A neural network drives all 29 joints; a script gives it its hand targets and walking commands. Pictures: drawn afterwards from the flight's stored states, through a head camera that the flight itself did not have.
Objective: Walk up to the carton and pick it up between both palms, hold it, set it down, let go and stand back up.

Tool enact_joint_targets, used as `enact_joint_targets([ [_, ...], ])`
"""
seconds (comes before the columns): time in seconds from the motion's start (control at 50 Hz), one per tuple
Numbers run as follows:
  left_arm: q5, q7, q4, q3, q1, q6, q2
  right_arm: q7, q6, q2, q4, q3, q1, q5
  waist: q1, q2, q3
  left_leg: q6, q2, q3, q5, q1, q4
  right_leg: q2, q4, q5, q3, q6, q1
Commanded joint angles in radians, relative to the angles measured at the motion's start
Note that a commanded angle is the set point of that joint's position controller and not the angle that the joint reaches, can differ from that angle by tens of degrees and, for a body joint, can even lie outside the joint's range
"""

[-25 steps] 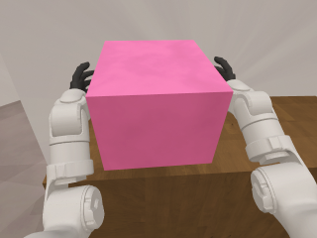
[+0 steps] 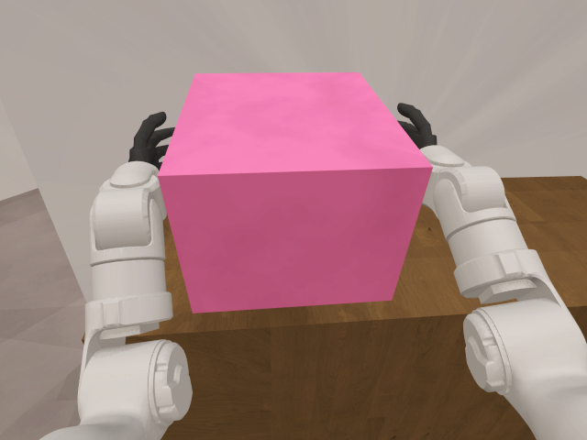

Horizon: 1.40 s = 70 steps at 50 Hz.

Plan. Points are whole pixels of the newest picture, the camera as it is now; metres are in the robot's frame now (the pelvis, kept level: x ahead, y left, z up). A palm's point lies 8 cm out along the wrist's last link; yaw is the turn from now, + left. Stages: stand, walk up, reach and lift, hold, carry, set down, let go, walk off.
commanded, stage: hold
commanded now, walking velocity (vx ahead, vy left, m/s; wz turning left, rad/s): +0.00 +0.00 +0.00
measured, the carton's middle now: (285, 178) +0.39 +0.01 +0.25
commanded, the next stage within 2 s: none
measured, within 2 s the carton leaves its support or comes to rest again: neither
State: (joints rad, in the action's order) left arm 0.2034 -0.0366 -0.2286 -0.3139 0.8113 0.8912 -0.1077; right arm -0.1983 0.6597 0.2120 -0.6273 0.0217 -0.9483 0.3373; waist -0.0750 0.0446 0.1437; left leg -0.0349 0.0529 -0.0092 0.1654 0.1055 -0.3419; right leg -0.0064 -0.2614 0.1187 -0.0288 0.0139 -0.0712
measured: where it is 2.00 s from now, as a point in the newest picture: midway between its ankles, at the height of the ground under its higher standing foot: outside the picture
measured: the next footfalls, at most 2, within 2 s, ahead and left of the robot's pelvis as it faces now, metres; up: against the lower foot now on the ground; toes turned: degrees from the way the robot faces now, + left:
none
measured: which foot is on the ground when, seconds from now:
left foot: down 0.00-1.00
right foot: down 0.00-1.00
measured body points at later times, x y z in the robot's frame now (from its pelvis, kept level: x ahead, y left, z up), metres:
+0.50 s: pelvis +0.00 -0.01 +0.00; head -0.08 +0.01 +0.44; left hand +0.38 +0.18 +0.28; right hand +0.39 -0.16 +0.28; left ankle +0.02 +0.14 -0.75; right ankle +0.02 -0.13 -0.75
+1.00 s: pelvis +0.00 +0.00 +0.00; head -0.09 +0.03 +0.44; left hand +0.37 +0.18 +0.27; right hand +0.38 -0.16 +0.28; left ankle +0.02 +0.14 -0.75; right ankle +0.02 -0.13 -0.75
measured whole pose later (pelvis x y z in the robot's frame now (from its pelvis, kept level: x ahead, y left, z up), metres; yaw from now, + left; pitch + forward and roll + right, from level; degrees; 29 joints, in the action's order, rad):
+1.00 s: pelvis +0.00 +0.00 +0.00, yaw +0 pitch -4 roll -1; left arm 0.20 -0.02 -0.20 -0.30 0.80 0.90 -0.10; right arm -0.20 0.67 0.21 -0.61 0.04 -0.93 0.35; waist -0.08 0.04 0.14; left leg -0.03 0.05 -0.01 0.17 0.11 -0.35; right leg -0.01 -0.26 0.12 -0.03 0.01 -0.07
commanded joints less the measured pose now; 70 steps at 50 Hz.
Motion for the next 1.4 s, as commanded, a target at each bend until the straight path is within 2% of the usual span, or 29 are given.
enact_joint_targets([
  [0.0, -0.248, -0.132, 0.206, 0.477, 0.813, -0.093, 0.559, 0.156, -0.055, -0.611, 0.317, -0.265, -0.790, 0.178, -0.017, -0.125, 0.391, -0.032, -0.086, -0.004, -0.207, -0.029, 0.032, 0.095, -0.017, -0.171, 0.032, 0.003, 0.151],
  [0.06, -0.236, -0.131, 0.167, 0.474, 0.779, -0.090, 0.544, 0.155, -0.041, -0.571, 0.224, -0.230, -0.718, 0.143, -0.043, -0.146, 0.323, -0.034, -0.073, -0.009, -0.134, -0.014, 0.047, 0.086, 0.003, -0.125, 0.035, -0.007, 0.129],
  [0.08, -0.202, -0.139, 0.090, 0.419, 0.729, -0.079, 0.516, 0.154, -0.037, -0.579, 0.225, -0.240, -0.752, 0.144, -0.004, -0.090, 0.275, -0.007, -0.080, -0.004, -0.111, 0.008, 0.054, 0.081, 0.016, -0.099, 0.038, -0.004, 0.127],
  [0.14, -0.184, -0.156, 0.048, 0.398, 0.702, -0.074, 0.519, 0.160, -0.030, -0.559, 0.205, -0.227, -0.738, 0.135, -0.021, -0.071, 0.222, -0.009, -0.073, -0.008, -0.093, 0.028, 0.077, 0.081, 0.017, -0.075, 0.035, -0.006, 0.123],
  [0.16, -0.185, -0.153, 0.055, 0.378, 0.720, -0.078, 0.506, 0.163, -0.047, -0.595, 0.252, -0.249, -0.791, 0.150, 0.020, -0.057, 0.283, 0.009, -0.087, 0.002, -0.099, 0.017, 0.070, 0.078, 0.017, -0.078, 0.037, 0.007, 0.139],
  [0.24, -0.243, -0.137, 0.224, 0.445, 0.789, -0.107, 0.548, 0.146, -0.060, -0.656, 0.323, -0.287, -0.761, 0.187, -0.002, -0.095, 0.406, -0.009, -0.100, 0.001, -0.228, -0.033, 0.021, 0.075, -0.011, -0.249, 0.046, 0.016, 0.182],
  [0.26, -0.232, -0.133, 0.194, 0.436, 0.798, -0.100, 0.529, 0.150, -0.062, -0.627, 0.305, -0.283, -0.775, 0.201, 0.006, -0.116, 0.384, -0.016, -0.100, 0.002, -0.217, -0.027, 0.024, 0.076, -0.015, -0.223, 0.039, 0.020, 0.175],
  [0.32, -0.189, -0.143, 0.054, 0.361, 0.772, -0.094, 0.493, 0.159, -0.062, -0.627, 0.266, -0.254, -0.836, 0.139, 0.039, -0.035, 0.331, 0.029, -0.090, 0.001, -0.054, 0.035, 0.066, 0.072, 0.013, -0.048, 0.027, 0.015, 0.135],
  [0.36, -0.219, -0.139, 0.067, 0.425, 0.781, -0.098, 0.540, 0.163, -0.067, -0.605, 0.274, -0.240, -0.826, 0.140, 0.001, -0.087, 0.323, 0.004, -0.077, -0.003, -0.060, 0.041, 0.066, 0.079, 0.004, -0.052, 0.035, -0.003, 0.120],
  [0.42, -0.212, -0.133, 0.083, 0.413, 0.765, -0.102, 0.542, 0.151, -0.075, -0.641, 0.325, -0.275, -0.848, 0.166, 0.017, -0.047, 0.370, 0.012, -0.091, -0.001, -0.119, -0.001, 0.048, 0.083, 0.005, -0.125, 0.031, 0.020, 0.161],
  [0.5, -0.220, -0.154, 0.036, 0.396, 0.781, -0.102, 0.504, 0.130, -0.044, -0.616, 0.211, -0.226, -0.763, 0.129, -0.027, -0.040, 0.251, 0.001, -0.097, 0.003, -0.062, 0.024, 0.060, 0.065, 0.017, -0.116, 0.041, 0.021, 0.121],
  [0.52, -0.225, -0.153, 0.067, 0.394, 0.754, -0.104, 0.524, 0.136, -0.061, -0.641, 0.306, -0.257, -0.816, 0.148, 0.006, -0.015, 0.347, 0.023, -0.099, 0.000, -0.109, 0.016, 0.053, 0.072, 0.017, -0.136, 0.041, 0.021, 0.166],
  [0.58, -0.216, -0.155, 0.080, 0.398, 0.702, -0.101, 0.511, 0.125, -0.057, -0.623, 0.327, -0.288, -0.795, 0.183, 0.010, -0.046, 0.373, 0.006, -0.099, -0.006, -0.205, -0.011, 0.033, 0.075, -0.001, -0.232, 0.048, 0.024, 0.191],
  [0.6, -0.249, -0.151, 0.146, 0.465, 0.740, -0.104, 0.552, 0.116, -0.059, -0.632, 0.375, -0.285, -0.787, 0.185, -0.016, -0.083, 0.445, -0.016, -0.110, -0.004, -0.252, -0.035, 0.011, 0.079, -0.013, -0.284, 0.045, 0.023, 0.202],
  [0.64, -0.194, -0.162, 0.058, 0.401, 0.686, -0.088, 0.498, 0.107, -0.034, -0.570, 0.259, -0.248, -0.724, 0.172, -0.032, -0.089, 0.270, -0.019, -0.101, -0.002, -0.221, -0.029, 0.030, 0.073, 0.008, -0.248, 0.046, 0.019, 0.163],
  [0.74, -0.236, -0.149, 0.290, 0.449, 0.730, -0.102, 0.520, 0.113, -0.043, -0.630, 0.423, -0.330, -0.717, 0.227, -0.002, -0.079, 0.444, -0.020, -0.107, -0.007, -0.346, -0.064, -0.006, 0.085, -0.031, -0.370, 0.044, 0.029, 0.230],
  [0.76, -0.249, -0.143, 0.240, 0.459, 0.722, -0.095, 0.519, 0.107, -0.034, -0.597, 0.398, -0.301, -0.716, 0.203, -0.025, -0.102, 0.426, -0.026, -0.098, -0.010, -0.278, -0.063, 0.012, 0.086, -0.012, -0.284, 0.045, 0.020, 0.200],
  [0.88, -0.213, -0.144, 0.152, 0.450, 0.708, -0.065, 0.551, 0.142, -0.034, -0.564, 0.365, -0.270, -0.764, 0.173, -0.010, -0.099, 0.292, -0.021, -0.077, -0.013, -0.124, 0.014, 0.067, 0.094, -0.002, -0.093, 0.027, -0.005, 0.134],
  [0.94, -0.233, -0.136, 0.151, 0.496, 0.764, -0.065, 0.581, 0.163, -0.033, -0.531, 0.259, -0.229, -0.764, 0.151, -0.034, -0.177, 0.244, -0.045, -0.050, -0.026, -0.084, 0.052, 0.093, 0.097, -0.022, -0.090, 0.027, -0.018, 0.130],
  [1.02, -0.207, -0.145, 0.024, 0.399, 0.779, -0.067, 0.524, 0.181, -0.027, -0.552, 0.195, -0.210, -0.808, 0.132, -0.010, -0.095, 0.204, -0.001, -0.060, -0.020, 0.057, 0.104, 0.118, 0.086, 0.002, 0.021, 0.043, -0.013, 0.120],
  [1.1, -0.281, -0.122, 0.173, 0.476, 0.857, -0.120, 0.585, 0.180, -0.067, -0.638, 0.276, -0.256, -0.832, 0.160, -0.001, -0.078, 0.424, -0.008, -0.064, -0.010, -0.092, 0.033, 0.071, 0.091, -0.024, -0.129, 0.040, -0.004, 0.152],
  [1.12, -0.253, -0.109, 0.135, 0.432, 0.837, -0.118, 0.558, 0.182, -0.069, -0.641, 0.275, -0.269, -0.854, 0.180, 0.025, -0.062, 0.427, -0.003, -0.080, -0.002, -0.128, 0.008, 0.053, 0.088, -0.017, -0.141, 0.039, 0.004, 0.164],
  [1.14, -0.251, -0.110, 0.098, 0.449, 0.784, -0.108, 0.571, 0.170, -0.069, -0.622, 0.289, -0.271, -0.832, 0.183, 0.002, -0.095, 0.429, -0.008, -0.086, 0.001, -0.192, -0.023, 0.032, 0.083, 0.000, -0.201, 0.047, 0.002, 0.152],
  [1.2, -0.151, -0.135, -0.035, 0.309, 0.749, -0.090, 0.459, 0.149, -0.054, -0.637, 0.210, -0.273, -0.860, 0.162, 0.062, -0.004, 0.334, 0.042, -0.105, 0.019, -0.061, 0.021, 0.058, 0.071, 0.030, -0.077, 0.040, 0.032, 0.140],
  [1.28, -0.195, -0.163, 0.057, 0.368, 0.766, -0.106, 0.500, 0.140, -0.061, -0.660, 0.244, -0.267, -0.812, 0.163, 0.030, -0.033, 0.342, 0.027, -0.104, 0.003, -0.089, 0.019, 0.043, 0.063, 0.010, -0.120, 0.053, 0.024, 0.140],
  [1.3, -0.194, -0.156, 0.051, 0.354, 0.779, -0.109, 0.481, 0.142, -0.067, -0.665, 0.255, -0.289, -0.844, 0.181, 0.050, -0.020, 0.362, 0.026, -0.108, 0.008, -0.126, 0.013, 0.046, 0.065, 0.015, -0.139, 0.046, 0.034, 0.158],
  [1.32, -0.228, -0.152, 0.100, 0.403, 0.800, -0.116, 0.508, 0.133, -0.070, -0.675, 0.313, -0.290, -0.843, 0.183, 0.002, -0.046, 0.409, 0.018, -0.115, 0.004, -0.149, 0.011, 0.029, 0.055, -0.003, -0.238, 0.057, 0.040, 0.184],
  [1.36, -0.220, -0.155, 0.068, 0.387, 0.778, -0.115, 0.485, 0.117, -0.057, -0.655, 0.294, -0.287, -0.824, 0.188, 0.006, -0.036, 0.379, 0.017, -0.113, 0.004, -0.132, 0.012, 0.035, 0.061, -0.002, -0.231, 0.052, 0.043, 0.179],
  [1.38, -0.268, -0.149, 0.157, 0.442, 0.801, -0.128, 0.525, 0.113, -0.058, -0.672, 0.355, -0.290, -0.799, 0.187, -0.022, -0.036, 0.418, 0.001, -0.107, -0.003, -0.194, 0.003, 0.022, 0.065, -0.014, -0.308, 0.060, 0.039, 0.193],
])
